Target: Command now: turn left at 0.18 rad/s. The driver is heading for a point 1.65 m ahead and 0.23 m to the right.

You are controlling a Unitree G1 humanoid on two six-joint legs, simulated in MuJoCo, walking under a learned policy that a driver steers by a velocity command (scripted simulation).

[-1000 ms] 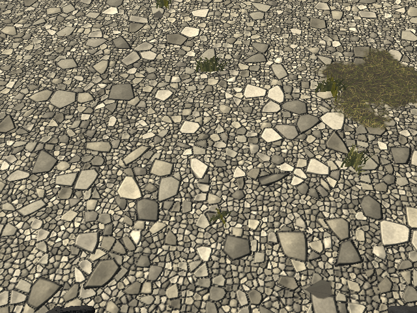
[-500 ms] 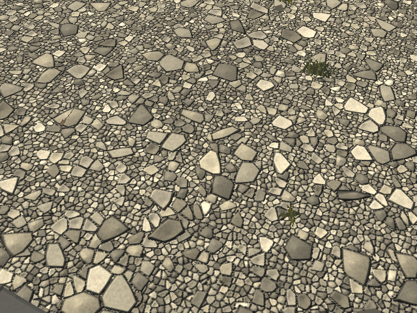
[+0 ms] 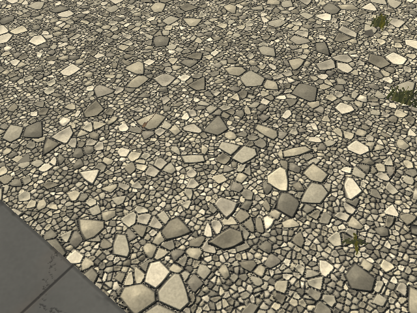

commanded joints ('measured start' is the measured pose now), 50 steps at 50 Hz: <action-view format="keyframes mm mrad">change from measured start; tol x16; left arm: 1 -34 134 17 -65 30 -19 0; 50 31 99 7 -15 -14 -107 -31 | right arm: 1 46 -95 -32 -63 -11 -30 -1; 39 28 -52 -11 1 23 -132 9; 45 421 -204 -73 106 11 -149 29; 50 292 -111 -40 91 -1 -148 24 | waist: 1 -67 -216 -78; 18 10 22 -38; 41 -7 -149 114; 45 -119 244 24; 50 -35 45 65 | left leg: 1 -46 60 -35 29 -194 -4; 30 130 145 2 -112 117 3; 34 30 83 62 -78 -330 14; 38 -127 103 160 118 -183 -2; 42 168 102 179 -60 -140 37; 45 502 450 -550 -377 -380 260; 50 393 354 -166 -384 34 196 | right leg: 1 102 -285 262 -165 486 -202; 11 -36 -116 135 -211 -102 -105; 30 -5 -54 58 -110 70 -71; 37 23 -240 358 -316 -530 -229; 42 -123 -181 248 -232 -317 -192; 44 -378 13 6 230 -94 -87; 46 -634 -9 90 576 -225 -75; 50 -555 -103 40 477 26 -55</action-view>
